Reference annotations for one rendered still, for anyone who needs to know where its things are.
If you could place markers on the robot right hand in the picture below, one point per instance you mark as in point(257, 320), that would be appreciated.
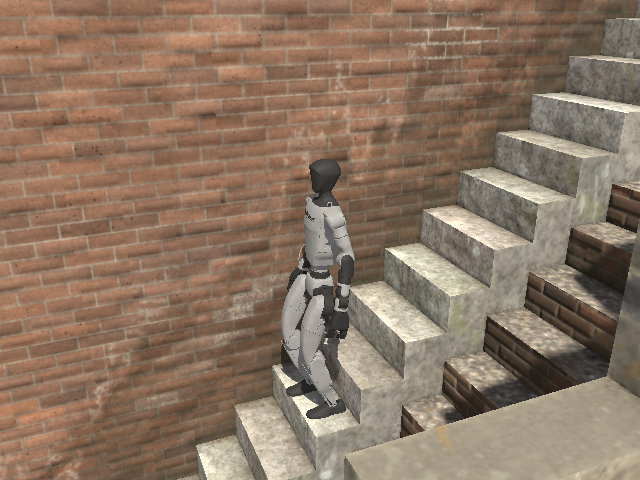
point(293, 276)

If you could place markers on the robot left hand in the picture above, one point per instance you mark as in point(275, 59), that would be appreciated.
point(339, 321)

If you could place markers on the robot right forearm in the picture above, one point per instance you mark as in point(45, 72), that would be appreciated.
point(304, 264)

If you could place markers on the robot right shin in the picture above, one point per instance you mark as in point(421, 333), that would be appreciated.
point(297, 359)

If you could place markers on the robot left forearm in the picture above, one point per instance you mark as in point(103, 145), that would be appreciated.
point(344, 282)

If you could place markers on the right robot upper arm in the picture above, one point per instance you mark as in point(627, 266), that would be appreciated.
point(309, 197)

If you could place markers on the left robot upper arm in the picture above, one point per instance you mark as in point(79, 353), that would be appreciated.
point(336, 223)

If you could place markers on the humanoid robot torso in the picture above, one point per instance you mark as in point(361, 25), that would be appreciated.
point(320, 249)

